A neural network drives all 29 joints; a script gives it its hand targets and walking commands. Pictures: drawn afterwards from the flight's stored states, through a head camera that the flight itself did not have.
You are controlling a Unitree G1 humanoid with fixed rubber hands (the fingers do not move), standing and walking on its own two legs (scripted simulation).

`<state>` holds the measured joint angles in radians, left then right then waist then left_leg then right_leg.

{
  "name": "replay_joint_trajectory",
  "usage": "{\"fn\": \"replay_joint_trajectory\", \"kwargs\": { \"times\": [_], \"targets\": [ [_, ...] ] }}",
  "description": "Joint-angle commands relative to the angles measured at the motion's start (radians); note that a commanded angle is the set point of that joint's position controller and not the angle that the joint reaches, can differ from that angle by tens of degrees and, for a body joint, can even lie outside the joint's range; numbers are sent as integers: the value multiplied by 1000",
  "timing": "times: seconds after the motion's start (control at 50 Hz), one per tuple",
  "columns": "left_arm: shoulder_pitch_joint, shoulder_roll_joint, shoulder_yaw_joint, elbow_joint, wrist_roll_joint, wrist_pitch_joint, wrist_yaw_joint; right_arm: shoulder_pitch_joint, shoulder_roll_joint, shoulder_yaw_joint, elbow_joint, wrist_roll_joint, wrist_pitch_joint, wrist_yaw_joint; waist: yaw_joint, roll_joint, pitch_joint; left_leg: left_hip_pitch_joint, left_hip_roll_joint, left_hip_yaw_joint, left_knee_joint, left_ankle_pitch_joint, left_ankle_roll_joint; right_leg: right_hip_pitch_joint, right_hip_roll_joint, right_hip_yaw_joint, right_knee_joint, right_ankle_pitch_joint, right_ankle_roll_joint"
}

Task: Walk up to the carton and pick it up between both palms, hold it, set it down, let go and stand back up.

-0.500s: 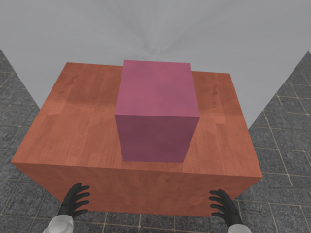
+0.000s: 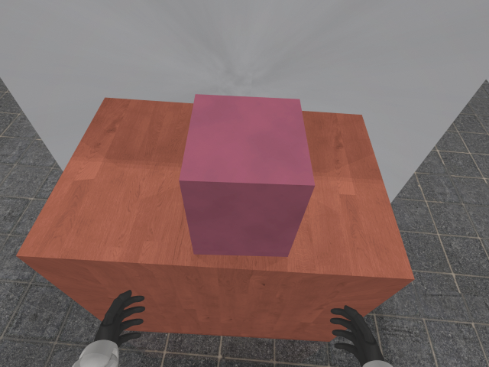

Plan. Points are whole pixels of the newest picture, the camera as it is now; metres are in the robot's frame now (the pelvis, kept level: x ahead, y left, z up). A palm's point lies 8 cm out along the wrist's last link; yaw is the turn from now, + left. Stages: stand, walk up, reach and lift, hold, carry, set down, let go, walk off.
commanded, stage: stand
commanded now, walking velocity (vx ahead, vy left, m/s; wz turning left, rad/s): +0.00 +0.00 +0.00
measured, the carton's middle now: (244, 180) +0.44 +0.01 +0.00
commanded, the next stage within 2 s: none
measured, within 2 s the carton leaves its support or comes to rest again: neither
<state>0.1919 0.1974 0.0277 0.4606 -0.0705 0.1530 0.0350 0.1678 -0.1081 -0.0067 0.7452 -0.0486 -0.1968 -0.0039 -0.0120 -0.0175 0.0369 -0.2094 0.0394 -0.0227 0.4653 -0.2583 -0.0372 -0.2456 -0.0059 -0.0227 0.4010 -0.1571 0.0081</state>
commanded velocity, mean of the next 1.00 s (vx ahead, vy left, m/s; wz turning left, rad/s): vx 0.00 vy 0.00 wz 0.00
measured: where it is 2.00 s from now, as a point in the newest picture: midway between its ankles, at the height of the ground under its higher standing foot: outside the picture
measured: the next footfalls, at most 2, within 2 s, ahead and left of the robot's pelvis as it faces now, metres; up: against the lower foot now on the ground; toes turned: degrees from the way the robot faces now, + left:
none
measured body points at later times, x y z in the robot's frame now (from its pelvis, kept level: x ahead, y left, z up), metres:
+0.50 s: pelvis +0.01 -0.01 +0.00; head +0.01 +0.00 +0.45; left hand +0.13 +0.29 -0.11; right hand +0.13 -0.28 -0.11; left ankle -0.01 +0.13 -0.74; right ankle +0.03 -0.13 -0.74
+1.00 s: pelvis +0.01 -0.01 +0.00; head -0.01 +0.00 +0.45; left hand +0.11 +0.30 -0.12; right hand +0.11 -0.28 -0.12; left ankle -0.01 +0.13 -0.74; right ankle +0.03 -0.13 -0.74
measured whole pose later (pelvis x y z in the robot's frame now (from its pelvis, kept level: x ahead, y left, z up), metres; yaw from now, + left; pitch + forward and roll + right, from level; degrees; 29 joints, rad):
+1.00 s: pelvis +0.01 -0.01 +0.00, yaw +0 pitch +0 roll +0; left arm 0.19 0.37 0.03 0.96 -0.04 -0.03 0.00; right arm 0.17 -0.28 -0.01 0.97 -0.02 -0.01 0.00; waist -0.01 -0.02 -0.04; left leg -0.20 0.04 -0.03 0.48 -0.28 -0.04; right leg -0.25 -0.01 -0.03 0.46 -0.20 0.00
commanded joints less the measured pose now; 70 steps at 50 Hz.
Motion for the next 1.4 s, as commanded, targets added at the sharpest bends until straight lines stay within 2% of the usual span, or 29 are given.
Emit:
{"fn": "replay_joint_trajectory", "kwargs": {
  "times": [0.0, 0.08, 0.14, 0.18, 0.22, 0.24, 0.28, 0.3, 0.32, 0.34, 0.36, 0.48, 0.5, 0.52, 0.56, 0.66, 0.7, 0.74, 0.78, 0.8, 0.82, 0.94, 1.06, 1.1, 1.12, 1.16, 1.32, 1.34, 1.38],
  "targets": [
    [-41, 276, 73, 30, 136, -153, -14, 37, -337, -78, -47, 6, 86, -11, 2, 4, -271, -16, 47, -16, 11, 189, 56, 160, -85, 64, 97, 134, -38],
    [-40, 259, 51, 100, 131, -179, -34, 3, -358, -81, -53, -5, 114, -5, 30, 83, -105, -115, 45, -66, -84, -99, 85, 56, -84, 96, 53, -97, -37],
    [-14, 297, 56, 153, 126, -195, -38, 0, -377, -76, -25, -4, 134, -1, 48, 26, -124, -126, 34, -69, -82, -154, 87, 65, -81, 103, 36, -137, -42],
    [-45, 314, 49, 179, 137, -198, -46, -6, -381, -72, -4, 11, 130, 7, 32, 74, -142, -99, 36, -60, -72, -128, 76, 77, -88, 116, 25, -115, -43],
    [-53, 336, 45, 212, 138, -203, -45, -23, -379, -77, 3, -1, 136, 6, 14, 19, -155, -63, 29, -50, -43, -38, 80, 85, -95, 106, 8, -53, -47],
    [-15, 337, 37, 221, 123, -206, -45, -12, -383, -74, 9, 6, 138, 5, 16, 94, -160, -44, 49, -57, -51, -32, 87, 77, -107, 117, 10, -18, -55],
    [-53, 368, 44, 237, 119, -215, -43, -3, -395, -66, 36, 21, 147, 8, 22, 43, -200, -40, 47, -70, -37, 21, 80, 126, -120, 121, 31, 99, -55],
    [-7, 360, 50, 256, 111, -214, -39, 48, -399, -59, 47, 23, 140, 7, 14, 104, -250, -7, 45, -68, -45, 71, 75, 164, -115, 121, 36, 122, -49],
    [-57, 381, 52, 272, 121, -220, -35, 14, -408, -61, 51, 18, 144, 8, 3, 26, -188, -6, 42, -70, -46, 103, 72, 124, -110, 116, 35, 128, -48],
    [-45, 360, 50, 269, 120, -217, -37, -2, -405, -53, 52, 20, 143, 10, 19, 96, -217, 2, 56, -65, -24, 107, 76, 117, -119, 116, 27, 114, -59],
    [-46, 379, 52, 272, 121, -218, -30, 18, -419, -61, 70, 25, 153, 10, 18, 41, -196, -8, 48, -68, -36, 88, 72, 109, -114, 118, 46, 93, -56],
    [-32, 387, 49, 350, 114, -225, -34, 43, -426, -57, 83, 21, 160, 4, 1, 57, -227, 20, 44, -49, -29, 165, 75, 144, -117, 118, 19, 148, -41],
    [-37, 365, 45, 352, 111, -222, -34, 17, -449, -68, 94, 26, 161, 6, 14, 82, -202, 22, 57, -64, -46, 157, 76, 118, -107, 112, 10, 119, -47],
    [-39, 378, 47, 359, 121, -211, -31, 4, -417, -58, 93, 24, 160, 7, 7, 20, -146, 4, 52, -63, -53, 129, 69, 109, -99, 98, 4, 100, -47],
    [-28, 380, 54, 377, 109, -216, -34, 2, -446, -69, 97, 21, 162, 3, 22, 127, -214, 14, 62, -64, -47, 127, 69, 147, -118, 122, 18, 121, -52],
    [-36, 359, 25, 406, 121, -215, -41, -6, -433, -62, 132, 23, 168, -6, 18, 64, -157, 15, 70, -88, -78, 48, 72, 98, -108, 106, -5, 68, -49],
    [-66, 357, 37, 410, 105, -221, -36, -11, -449, -64, 136, 20, 163, 0, 13, 153, -140, -13, 69, -77, -94, 85, 80, 119, -103, 117, -11, 95, -36],
    [-57, 349, 26, 426, 116, -215, -37, 10, -428, -56, 146, 22, 154, -5, 13, 40, -157, -2, 81, -90, -97, 99, 73, 132, -108, 103, 5, 115, -55],
    [-42, 393, 43, 433, 109, -228, -35, -13, -464, -64, 149, 28, 157, -6, 32, 109, -154, 7, 63, -71, -70, 174, 76, 144, -112, 130, -7, 147, -44],
    [-49, 389, 44, 449, 120, -229, -33, -19, -402, -55, 161, 32, 165, -3, 5, 56, -197, 57, 65, -60, -63, 196, 69, 140, -112, 118, 10, 179, -49],
    [-39, 391, 45, 438, 116, -228, -28, 27, -407, -55, 161, 31, 164, 3, 3, 120, -167, 35, 61, -64, -64, 206, 67, 118, -117, 128, 10, 183, -54],
    [-46, 365, 39, 464, 103, -226, -34, -19, -445, -60, 177, 27, 161, -1, 20, 38, -199, 55, 76, -73, -73, 143, 66, 118, -125, 126, -7, 126, -52],
    [-41, 377, 29, 481, 110, -217, -28, -35, -448, -67, 191, 31, 164, -2, 6, 148, -107, 14, 64, -72, -93, 126, 63, 80, -107, 132, -24, 90, -53],
    [-33, 353, 28, 491, 93, -210, -30, -61, -456, -66, 186, 27, 167, -3, 32, 88, -126, 5, 80, -82, -95, 144, 74, 115, -110, 107, -15, 115, -52],
    [-62, 370, 31, 482, 110, -218, -23, -18, -447, -70, 188, 37, 156, -9, -3, 56, -110, 13, 73, -86, -88, 163, 75, 76, -124, 116, -13, 129, -59],
    [-52, 357, 26, 488, 92, -220, -26, -16, -420, -53, 209, 20, 154, -6, 29, 101, -133, 14, 85, -84, -100, 188, 80, 141, -121, 119, -16, 119, -55],
    [-50, 344, 24, 510, 91, -214, -33, 8, -418, -51, 211, 22, 159, -5, 1, 71, -120, 28, 77, -69, -111, 113, 78, 87, -118, 146, -30, 53, -52],
    [-56, 312, 21, 498, 89, -212, -36, -17, -461, -60, 226, 14, 166, -8, 25, 147, -121, 26, 79, -73, -117, 89, 78, 87, -109, 122, -54, 33, -47],
    [-68, 384, 34, 513, 113, -208, -27, -11, -443, -60, 219, 38, 167, -9, -5, 42, -98, 5, 82, -93, -111, 4, 71, 66, -111, 134, -56, -27, -56]
  ]
}}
